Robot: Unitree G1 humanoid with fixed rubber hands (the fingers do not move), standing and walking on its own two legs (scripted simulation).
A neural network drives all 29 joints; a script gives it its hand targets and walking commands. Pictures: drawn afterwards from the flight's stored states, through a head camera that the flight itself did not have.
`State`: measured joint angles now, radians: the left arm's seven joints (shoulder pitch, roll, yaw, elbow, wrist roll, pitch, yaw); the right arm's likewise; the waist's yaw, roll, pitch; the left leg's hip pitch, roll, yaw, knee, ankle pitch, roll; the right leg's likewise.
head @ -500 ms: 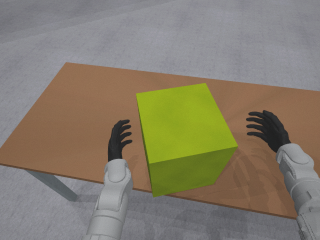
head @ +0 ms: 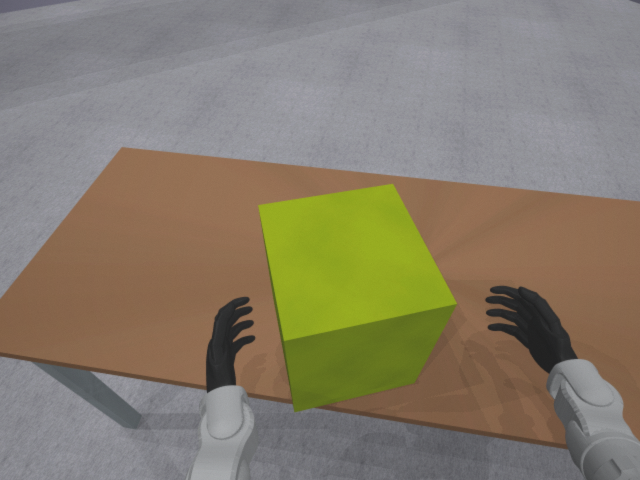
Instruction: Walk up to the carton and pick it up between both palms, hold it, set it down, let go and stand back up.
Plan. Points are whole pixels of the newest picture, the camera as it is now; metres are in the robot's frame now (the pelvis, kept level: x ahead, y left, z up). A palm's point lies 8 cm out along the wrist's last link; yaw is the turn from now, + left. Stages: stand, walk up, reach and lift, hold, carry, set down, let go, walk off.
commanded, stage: set down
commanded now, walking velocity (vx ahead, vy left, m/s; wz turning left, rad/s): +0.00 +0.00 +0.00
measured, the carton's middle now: (342, 301) +0.39 +0.01 -0.03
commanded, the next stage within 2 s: none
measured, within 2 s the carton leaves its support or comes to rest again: neither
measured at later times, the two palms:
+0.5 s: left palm (225, 413) +0.22 +0.15 -0.01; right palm (580, 423) +0.23 -0.28 -0.02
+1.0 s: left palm (208, 445) +0.19 +0.17 -0.04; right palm (562, 458) +0.20 -0.25 -0.04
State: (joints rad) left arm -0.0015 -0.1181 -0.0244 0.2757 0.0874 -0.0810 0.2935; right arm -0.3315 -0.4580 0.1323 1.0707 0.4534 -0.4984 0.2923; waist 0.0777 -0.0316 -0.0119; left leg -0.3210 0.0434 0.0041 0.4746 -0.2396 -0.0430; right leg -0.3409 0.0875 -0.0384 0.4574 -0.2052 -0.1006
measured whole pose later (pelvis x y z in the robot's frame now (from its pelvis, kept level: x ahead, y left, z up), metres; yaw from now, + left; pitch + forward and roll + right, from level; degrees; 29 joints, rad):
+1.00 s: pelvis +0.00 +0.01 -0.01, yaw +0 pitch -2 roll +1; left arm 0.23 -0.04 -0.06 0.38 0.05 -0.16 0.27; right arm 0.03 -0.38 0.11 0.98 0.42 -0.53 0.29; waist 0.04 -0.07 0.01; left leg -0.23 0.02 0.00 0.57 -0.31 -0.03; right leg -0.26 0.07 -0.02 0.57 -0.29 -0.09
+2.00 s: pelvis +0.02 +0.04 +0.01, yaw +0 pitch -5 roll +0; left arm 0.22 0.17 0.00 0.53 0.01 0.06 0.05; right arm 0.18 -0.21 0.01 0.76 0.05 -0.23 0.05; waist 0.00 -0.04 0.06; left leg -0.03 0.00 0.01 0.36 -0.24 0.01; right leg -0.05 0.05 0.00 0.34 -0.21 -0.04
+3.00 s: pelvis +0.00 +0.06 +0.00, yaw -1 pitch -6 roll -1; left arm 0.25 0.34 0.07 0.76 0.02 -0.02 0.02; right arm 0.26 -0.32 -0.06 0.76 -0.01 -0.04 -0.01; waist 0.00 -0.03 0.04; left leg -0.12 -0.01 0.04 0.50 -0.28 0.04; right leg -0.13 0.04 0.01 0.45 -0.22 -0.02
